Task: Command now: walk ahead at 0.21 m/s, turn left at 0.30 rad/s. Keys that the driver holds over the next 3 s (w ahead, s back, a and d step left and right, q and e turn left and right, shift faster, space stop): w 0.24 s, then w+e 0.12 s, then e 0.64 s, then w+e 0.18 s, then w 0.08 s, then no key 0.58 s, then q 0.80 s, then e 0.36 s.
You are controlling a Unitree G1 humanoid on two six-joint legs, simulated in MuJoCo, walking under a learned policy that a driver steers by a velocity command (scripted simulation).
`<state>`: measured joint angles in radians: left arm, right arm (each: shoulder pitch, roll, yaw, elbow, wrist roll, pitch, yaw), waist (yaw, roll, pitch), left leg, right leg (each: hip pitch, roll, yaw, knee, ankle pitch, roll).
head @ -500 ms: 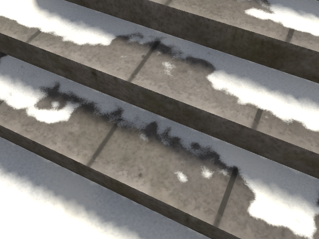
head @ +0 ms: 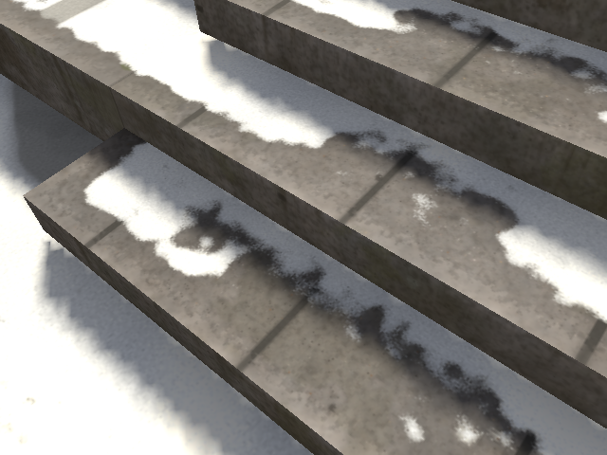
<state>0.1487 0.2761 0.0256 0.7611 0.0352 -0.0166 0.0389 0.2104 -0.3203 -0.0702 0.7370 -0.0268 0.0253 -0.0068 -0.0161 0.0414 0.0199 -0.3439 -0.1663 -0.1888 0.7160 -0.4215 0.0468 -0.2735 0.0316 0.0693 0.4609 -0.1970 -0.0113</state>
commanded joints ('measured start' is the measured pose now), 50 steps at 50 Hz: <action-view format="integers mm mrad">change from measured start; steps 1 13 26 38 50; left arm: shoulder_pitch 63 200 143 313 95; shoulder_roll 132 159 21 222 117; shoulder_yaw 35 65 46 95 67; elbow -22 95 62 20 -147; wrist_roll -4 -16 -3 -41 -25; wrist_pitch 0 -33 17 -3 67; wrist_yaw -12 -46 -45 -34 49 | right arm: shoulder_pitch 59 -79 89 101 -113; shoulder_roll -83 -13 -35 42 22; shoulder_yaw -16 32 30 40 8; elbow -40 -41 55 -3 -129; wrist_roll -25 -4 -1 -8 29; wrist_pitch -18 -66 -101 -39 -11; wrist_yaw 17 33 -25 -4 -61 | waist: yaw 9 55 19 64 39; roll -139 -200 84 -155 -127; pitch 8 19 -6 -243 -106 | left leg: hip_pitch -185 76 318 -206 -405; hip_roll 70 114 415 163 137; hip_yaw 15 238 210 141 112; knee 250 -247 -436 796 637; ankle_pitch -28 125 975 -99 54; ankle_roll -18 -18 134 -104 -233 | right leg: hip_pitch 119 104 -330 276 140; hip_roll -303 -221 -38 -409 -181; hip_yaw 359 163 -101 416 381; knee -281 -224 703 -41 -76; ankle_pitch -266 80 -137 1179 244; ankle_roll -178 -169 7 -355 -254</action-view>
